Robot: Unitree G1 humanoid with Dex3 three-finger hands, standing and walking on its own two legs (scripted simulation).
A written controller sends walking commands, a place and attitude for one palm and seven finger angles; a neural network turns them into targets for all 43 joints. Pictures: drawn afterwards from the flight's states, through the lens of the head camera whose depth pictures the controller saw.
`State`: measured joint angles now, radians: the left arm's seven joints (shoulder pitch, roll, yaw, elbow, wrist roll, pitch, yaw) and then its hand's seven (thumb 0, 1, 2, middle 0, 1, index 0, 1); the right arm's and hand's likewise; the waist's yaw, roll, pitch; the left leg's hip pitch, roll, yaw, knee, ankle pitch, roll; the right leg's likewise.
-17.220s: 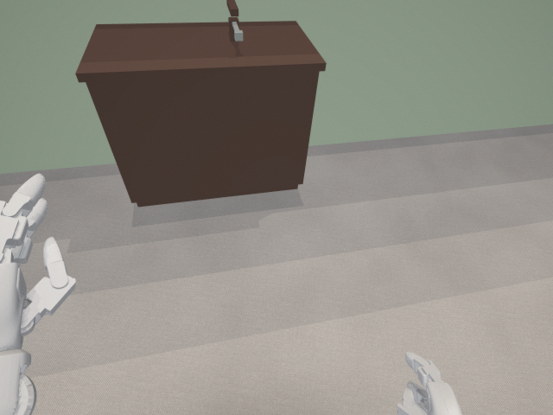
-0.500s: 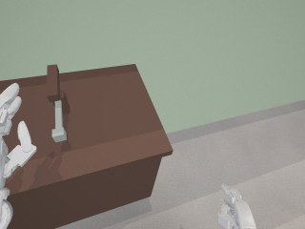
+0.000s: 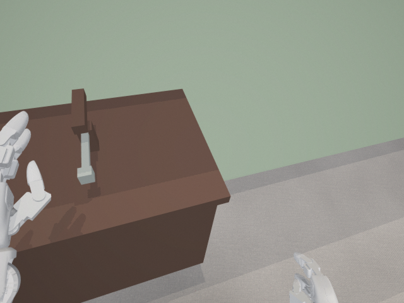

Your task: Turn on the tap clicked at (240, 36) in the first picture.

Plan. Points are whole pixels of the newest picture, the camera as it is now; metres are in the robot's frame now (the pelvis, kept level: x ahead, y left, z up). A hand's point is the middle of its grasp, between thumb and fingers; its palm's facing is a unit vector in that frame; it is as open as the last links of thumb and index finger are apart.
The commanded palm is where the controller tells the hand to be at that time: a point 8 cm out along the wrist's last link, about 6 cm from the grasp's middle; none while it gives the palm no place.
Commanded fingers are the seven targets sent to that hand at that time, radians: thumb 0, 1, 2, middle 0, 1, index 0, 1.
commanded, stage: come to a stop and stand still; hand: left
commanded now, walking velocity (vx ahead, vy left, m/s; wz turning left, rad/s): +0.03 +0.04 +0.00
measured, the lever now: (86, 175) +0.34 +0.28 +0.03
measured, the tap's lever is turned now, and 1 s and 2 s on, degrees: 0 0 0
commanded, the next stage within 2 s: look again from close up in 0.88 s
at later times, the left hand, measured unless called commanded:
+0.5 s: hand (35, 194) +0.21 +0.26 +0.17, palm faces +0.48 -0.83 -0.28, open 7.4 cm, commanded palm +0.15 +0.27 +0.17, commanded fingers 0.00 0.90 0.90 -0.20 -0.30 -0.20 -0.30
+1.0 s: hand (51, 190) +0.22 +0.24 +0.17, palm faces +0.40 -0.85 -0.34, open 7.4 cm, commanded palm +0.17 +0.28 +0.17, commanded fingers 0.00 0.90 0.90 -0.20 -0.30 -0.20 -0.30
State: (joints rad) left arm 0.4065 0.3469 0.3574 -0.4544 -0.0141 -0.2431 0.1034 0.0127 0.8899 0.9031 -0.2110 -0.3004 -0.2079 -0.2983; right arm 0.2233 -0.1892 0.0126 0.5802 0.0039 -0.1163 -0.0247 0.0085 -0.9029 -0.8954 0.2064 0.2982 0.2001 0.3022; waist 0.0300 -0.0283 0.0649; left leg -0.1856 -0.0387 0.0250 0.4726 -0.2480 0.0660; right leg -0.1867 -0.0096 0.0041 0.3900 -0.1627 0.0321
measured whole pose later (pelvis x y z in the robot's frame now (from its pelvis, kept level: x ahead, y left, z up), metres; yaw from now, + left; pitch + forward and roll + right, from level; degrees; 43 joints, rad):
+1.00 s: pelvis +0.01 +0.00 +0.00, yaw +0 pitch -2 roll -1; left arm 0.40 0.35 0.35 -0.47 -0.03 -0.24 0.10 0.01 0.89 0.90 -0.21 -0.30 -0.21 -0.30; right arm 0.21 -0.19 0.02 0.59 0.00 -0.13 -0.02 0.01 -0.90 -0.90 0.21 0.30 0.20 0.30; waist 0.04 -0.03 0.07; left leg -0.18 -0.04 0.02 0.46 -0.25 0.06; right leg -0.19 -0.01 0.00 0.40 -0.18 0.03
